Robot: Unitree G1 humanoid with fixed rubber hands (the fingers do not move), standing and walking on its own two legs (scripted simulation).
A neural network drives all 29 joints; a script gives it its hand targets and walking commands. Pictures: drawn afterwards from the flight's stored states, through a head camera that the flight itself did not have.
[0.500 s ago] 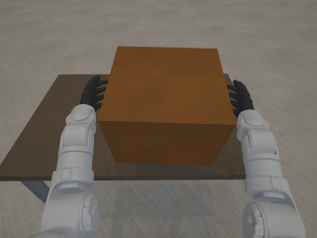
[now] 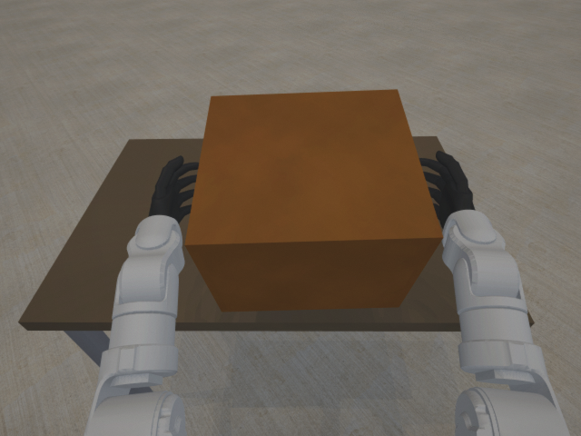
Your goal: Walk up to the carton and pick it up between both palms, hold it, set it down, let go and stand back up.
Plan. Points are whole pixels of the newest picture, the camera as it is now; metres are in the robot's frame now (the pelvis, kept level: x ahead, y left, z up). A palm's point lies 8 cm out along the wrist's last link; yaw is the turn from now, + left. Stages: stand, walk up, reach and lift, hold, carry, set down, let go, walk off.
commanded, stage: set down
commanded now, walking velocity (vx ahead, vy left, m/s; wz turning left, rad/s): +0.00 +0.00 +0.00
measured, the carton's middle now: (306, 204) +0.44 +0.00 +0.09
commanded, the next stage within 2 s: none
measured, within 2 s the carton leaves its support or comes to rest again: neither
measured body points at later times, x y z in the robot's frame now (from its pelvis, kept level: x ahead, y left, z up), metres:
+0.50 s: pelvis -0.05 -0.03 +0.00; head -0.10 -0.04 +0.45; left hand +0.36 +0.14 +0.21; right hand +0.33 -0.25 +0.20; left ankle -0.01 +0.09 -0.75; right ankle -0.01 -0.14 -0.75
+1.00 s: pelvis +0.03 -0.02 +0.00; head +0.07 -0.01 +0.45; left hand +0.46 +0.20 +0.12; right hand +0.46 -0.19 +0.11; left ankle -0.01 +0.09 -0.76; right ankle -0.01 -0.14 -0.76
